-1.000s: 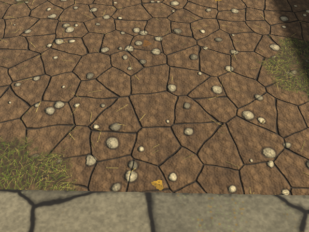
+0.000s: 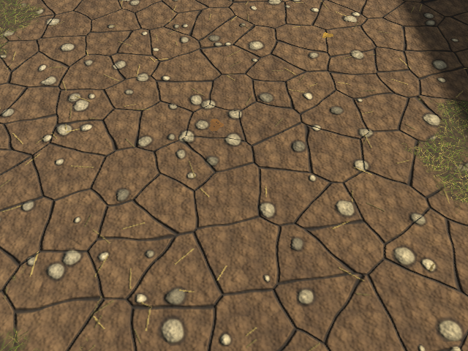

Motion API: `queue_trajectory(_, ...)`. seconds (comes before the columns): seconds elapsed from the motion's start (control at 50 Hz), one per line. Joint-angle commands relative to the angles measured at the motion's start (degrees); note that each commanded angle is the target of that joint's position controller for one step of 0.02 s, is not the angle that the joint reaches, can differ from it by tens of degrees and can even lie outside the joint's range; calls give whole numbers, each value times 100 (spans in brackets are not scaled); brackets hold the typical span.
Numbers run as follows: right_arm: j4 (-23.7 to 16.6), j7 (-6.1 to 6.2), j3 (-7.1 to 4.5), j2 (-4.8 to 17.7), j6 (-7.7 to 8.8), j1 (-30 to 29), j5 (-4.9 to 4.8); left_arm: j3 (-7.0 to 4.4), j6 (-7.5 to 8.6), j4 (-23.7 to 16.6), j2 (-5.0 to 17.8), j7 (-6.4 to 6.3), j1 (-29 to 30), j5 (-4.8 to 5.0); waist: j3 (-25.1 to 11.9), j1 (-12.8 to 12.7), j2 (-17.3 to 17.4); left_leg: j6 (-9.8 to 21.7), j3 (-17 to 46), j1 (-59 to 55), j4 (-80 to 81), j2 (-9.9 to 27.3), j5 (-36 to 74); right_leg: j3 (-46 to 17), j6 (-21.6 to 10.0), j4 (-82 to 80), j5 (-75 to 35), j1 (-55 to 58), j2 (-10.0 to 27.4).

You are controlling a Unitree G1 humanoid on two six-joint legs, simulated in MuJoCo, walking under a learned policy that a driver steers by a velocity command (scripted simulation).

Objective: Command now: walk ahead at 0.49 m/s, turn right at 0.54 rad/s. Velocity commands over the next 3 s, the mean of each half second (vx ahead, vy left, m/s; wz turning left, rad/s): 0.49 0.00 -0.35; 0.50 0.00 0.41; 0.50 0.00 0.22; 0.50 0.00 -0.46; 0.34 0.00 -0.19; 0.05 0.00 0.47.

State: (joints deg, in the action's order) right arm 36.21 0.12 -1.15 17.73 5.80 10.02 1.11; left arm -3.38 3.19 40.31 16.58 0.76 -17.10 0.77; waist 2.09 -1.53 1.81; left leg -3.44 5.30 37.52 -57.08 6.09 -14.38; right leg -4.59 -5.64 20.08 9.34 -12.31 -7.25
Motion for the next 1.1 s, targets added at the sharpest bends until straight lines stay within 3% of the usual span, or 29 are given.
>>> queue_trajectory(0.02, -345, 13, -41, 248, 18, -150, 28, -263, 81, -412, 966, -100, 378, 52, -99, 83, -520, -165, -347, -832, 1290, -257, 1197, -770, -908, -733, -936, -956, 1023)
queue_trajectory(0.06, -430, -22, -47, 267, 59, -598, -62, -284, 30, -306, 1024, -121, 48, 84, -205, -171, -585, -191, -339, -1153, 2038, -497, 1841, -931, -754, -591, -508, -829, 1036)
queue_trajectory(0.12, -485, -60, -169, 533, 109, -691, -169, -288, -27, -225, 1010, -142, -140, 132, -300, -147, -752, -77, -24, -1329, 2602, -516, 1709, -1530, -560, -135, 73, -245, 1299)
queue_trajectory(0.16, -445, -69, -279, 683, 143, -445, -191, -286, -58, -236, 966, -139, -92, 91, -340, 46, -879, 128, -20, -1647, 2743, -519, 1192, -1854, -412, 303, 145, 1, 1428)
queue_trajectory(0.18, -355, -55, -348, 741, 160, -68, -182, -251, -72, -253, 839, -130, -69, 67, -445, 261, -884, 279, -105, -2166, 2904, -523, 1028, -1838, -283, 654, 107, -53, 1303)
queue_trajectory(0.2, -309, -20, -436, 918, 187, 503, -112, -148, -54, -294, 537, -101, -117, 28, -872, 553, -680, 545, 191, -3126, 2959, -116, 805, -1567, -75, 1635, 183, -306, 993)
queue_trajectory(0.22, -245, 20, -499, 1228, 156, 1287, -63, 11, -39, -364, 55, -85, -425, -125, -1719, 673, 387, 871, 1384, -4453, 3026, 980, 480, -867, 186, 3421, 1770, -957, 505)
queue_trajectory(0.24, 30, -77, -608, 1613, 85, 1559, -1, 42, 38, -529, 76, -78, -1089, 155, -1913, 278, 2364, 1766, 4433, -5343, 3949, 1919, -1450, -431, 396, 5044, 2593, -2877, 186)
queue_trajectory(0.26, -105, -116, -488, 993, 89, 1309, -73, -72, 19, -298, 647, -118, -925, 227, -1309, 468, 1196, 1641, 4332, -4938, 4223, 1674, -2375, -695, 484, 5633, 2087, -3277, 509)
queue_trajectory(0.28, -102, -97, -406, 704, 63, 1084, -93, -129, -4, -379, 842, -112, -294, 164, -719, 573, 626, 1428, 3199, -4375, 4163, 1404, -1880, -523, 498, 5675, 1539, -3330, 678)
queue_trajectory(0.3, -114, -103, -360, 608, 46, 855, -37, -116, -16, -447, 766, -127, 53, 74, -480, 507, 195, 1360, 2443, -3820, 4141, 1123, -920, -403, 508, 5483, 1197, -3107, 839)
queue_trajectory(0.34, 6, -91, -298, 451, 48, 707, -7, -105, 14, -565, 589, -91, 331, 2, -169, 333, 367, 1393, 1605, -3191, 4314, 711, 271, -297, 487, 4863, 872, -2779, 1086)
queue_trajectory(0.38, 143, -98, -282, 406, 66, 779, -95, -43, 29, -534, 385, -58, 271, -42, -247, 217, 524, 1544, 1332, -3120, 4428, 577, 963, -28, 528, 4325, 866, -2588, 1135)
queue_trajectory(0.44, 260, -66, -356, 667, 9, 865, -200, 76, 108, -655, 169, -26, 786, -107, -170, 306, 356, 1693, 1055, -3037, 4583, 560, 1482, 166, 629, 3025, 574, -2481, 1134)
queue_trajectory(0.48, 343, -31, -397, 811, -55, 943, -227, 127, 172, -685, 91, 24, 1171, -79, -131, 418, 345, 1626, 803, -2853, 4596, 436, 1463, 234, 692, 2116, -34, -2064, 1007)
queue_trajectory(0.58, 545, 12, -432, 917, -183, 1319, -295, 49, 290, -780, 357, 118, 1722, 17, -93, 509, 419, 1449, 1052, -2833, 4372, 546, 1075, 179, 681, 1035, -693, -1233, 762)
queue_trajectory(0.62, 560, 37, -444, 927, -231, 1249, -309, -30, 327, -718, 491, 104, 1489, 19, -161, 270, 440, 1280, 1161, -2785, 4073, 535, 923, 193, 536, 671, -672, -613, 751)
queue_trajectory(0.64, 558, 42, -414, 821, -245, 1250, -287, -106, 328, -599, 604, 66, 1115, -1, -333, 77, 399, 1156, 1085, -2633, 3716, 358, 1064, 255, 427, 518, -587, 42, 741)
queue_trajectory(0.66, 508, 35, -339, 592, -232, 1184, -243, -207, 334, -497, 815, 4, 503, -58, -715, -246, 260, 956, 853, -2240, 2827, 20, 1075, -18, 230, 497, -474, 1016, 1102)
queue_trajectory(0.68, 336, 44, -190, 143, -209, 1176, -86, -309, 299, -395, 1226, -66, -459, -128, -1561, -594, -690, 679, 335, -1302, 959, -462, -421, -1186, -108, 539, -336, 2431, 2300)
queue_trajectory(0.7, 157, 63, -163, 42, -149, 1766, -294, -365, 213, -285, 1459, -15, -594, -165, -1845, -266, -2190, 500, 51, 283, -484, -842, -2032, -3416, -826, -171, 1265, 3117, 3188)
queue_trajectory(0.72, 308, 85, -305, 580, -176, 1563, -391, -252, 212, -300, 944, 7, -369, -84, -1180, -326, -1379, 445, 329, 744, -1171, -510, -1677, -3333, -759, -438, 2105, 2582, 3006)
queue_trajectory(0.74, 259, 67, -366, 718, -208, 1182, -379, -170, 216, -302, 664, 4, -121, -43, -628, -293, -1072, 449, 276, 864, -1287, -366, -1177, -2526, -596, -494, 1787, 2042, 2799)
queue_trajectory(0.76, 296, 67, -367, 624, -249, 1085, -331, -112, 229, -305, 499, 19, 181, -76, -416, -130, -774, 400, 217, 659, -1230, -199, -764, -1939, -504, -617, 1122, 1559, 2539)
queue_trajectory(0.8, 247, 22, -377, 453, -324, 958, -285, -89, 257, -230, 343, 15, 497, -146, -140, 87, -889, 339, 183, 330, -979, 40, -288, -1064, -444, -888, 170, 900, 2245)
queue_trajectory(0.88, 57, -20, -332, 221, -414, 628, -243, -187, 361, -2, 508, -33, 472, -131, -20, 145, -620, 194, 119, 418, -529, 106, 308, -151, -558, -1157, -1033, 685, 2222)
queue_trajectory(1.0, -305, -220, -218, 65, -353, -382, -233, -273, 271, 276, 861, -105, 225, -72, 218, -186, -437, 316, -324, 158, 1309, 21, 1562, 869, -409, -1213, -1368, 902, 2171)
queue_trajectory(1.06, -546, -317, -219, 118, -366, -806, -256, -323, 185, 428, 1022, -106, 2, 20, 349, -274, -430, 509, -515, 150, 1817, -38, 1356, 1102, -285, -1073, -1524, 1353, 2324)
queue_trajectory(1.1, -666, -362, -269, 230, -384, -865, -244, -361, 108, 479, 1145, -113, -32, 68, 277, -180, -498, 705, -741, -100, 2019, -222, 886, 1296, -170, -677, -2512, 1634, 2386)
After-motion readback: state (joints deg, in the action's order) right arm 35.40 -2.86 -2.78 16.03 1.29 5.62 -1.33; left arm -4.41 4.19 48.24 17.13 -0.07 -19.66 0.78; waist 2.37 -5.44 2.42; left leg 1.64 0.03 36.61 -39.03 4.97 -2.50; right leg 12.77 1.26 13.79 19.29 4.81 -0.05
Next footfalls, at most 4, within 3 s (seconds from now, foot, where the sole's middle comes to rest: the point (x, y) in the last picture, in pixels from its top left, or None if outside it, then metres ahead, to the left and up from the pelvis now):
0.20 left None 0.31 0.15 -0.78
0.66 right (299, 343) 0.48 -0.12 -0.78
1.18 left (203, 255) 0.75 0.16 -0.78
1.76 right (252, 172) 1.09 0.01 -0.78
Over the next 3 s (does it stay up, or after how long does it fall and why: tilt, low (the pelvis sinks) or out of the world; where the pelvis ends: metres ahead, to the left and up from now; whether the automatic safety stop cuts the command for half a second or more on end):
stays up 1.32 0.09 0.00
